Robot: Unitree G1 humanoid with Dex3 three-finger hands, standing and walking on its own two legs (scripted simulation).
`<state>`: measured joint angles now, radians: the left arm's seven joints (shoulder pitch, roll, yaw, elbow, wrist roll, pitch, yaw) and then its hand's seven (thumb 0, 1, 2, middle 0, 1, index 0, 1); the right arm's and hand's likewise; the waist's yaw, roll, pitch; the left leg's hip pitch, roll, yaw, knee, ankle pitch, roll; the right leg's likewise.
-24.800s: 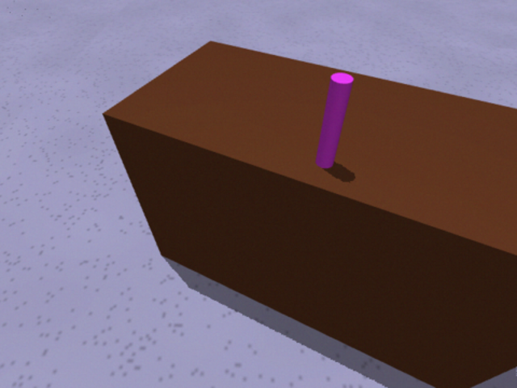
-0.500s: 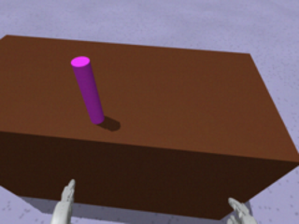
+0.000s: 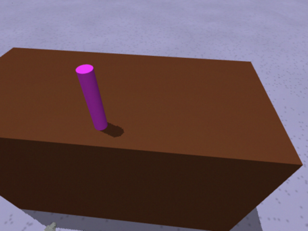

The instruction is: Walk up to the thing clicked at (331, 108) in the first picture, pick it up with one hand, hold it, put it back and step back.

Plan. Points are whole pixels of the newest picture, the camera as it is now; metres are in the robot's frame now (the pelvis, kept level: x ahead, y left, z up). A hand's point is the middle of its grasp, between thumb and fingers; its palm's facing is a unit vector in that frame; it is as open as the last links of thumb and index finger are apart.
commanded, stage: home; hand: left
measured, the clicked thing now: (94, 101) +0.45 +0.20 +0.11
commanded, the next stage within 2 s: stand in 1.52 s
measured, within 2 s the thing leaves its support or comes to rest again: neither
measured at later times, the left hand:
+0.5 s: hand out of the picture +0.03 +0.27 -0.13, palm faces -0.06 -0.93 -0.37, open 17.4 cm
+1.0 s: hand out of the picture +0.05 +0.25 -0.12, palm faces -0.05 -0.93 -0.36, open 17.5 cm
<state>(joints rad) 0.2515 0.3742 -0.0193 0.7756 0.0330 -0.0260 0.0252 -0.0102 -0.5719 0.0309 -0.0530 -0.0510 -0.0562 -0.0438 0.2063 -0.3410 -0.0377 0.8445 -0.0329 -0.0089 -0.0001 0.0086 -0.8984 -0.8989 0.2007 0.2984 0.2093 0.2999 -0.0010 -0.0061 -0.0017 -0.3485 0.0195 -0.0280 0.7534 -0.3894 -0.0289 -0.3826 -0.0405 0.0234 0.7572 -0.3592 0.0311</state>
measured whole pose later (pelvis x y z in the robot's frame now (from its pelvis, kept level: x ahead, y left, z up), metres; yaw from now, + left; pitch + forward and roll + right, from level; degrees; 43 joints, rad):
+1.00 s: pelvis -0.01 +0.00 +0.03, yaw +0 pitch -3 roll +0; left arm 0.13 0.36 -0.03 1.14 0.01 -0.02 0.00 0.00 -0.55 0.04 -0.05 -0.05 -0.06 -0.05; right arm 0.13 -0.35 -0.01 1.12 -0.01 0.00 0.01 0.00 -0.90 -0.90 0.20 0.30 0.21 0.30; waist 0.01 0.00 0.05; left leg -0.15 0.03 -0.02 0.38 -0.19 -0.03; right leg -0.18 -0.04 0.02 0.39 -0.16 0.04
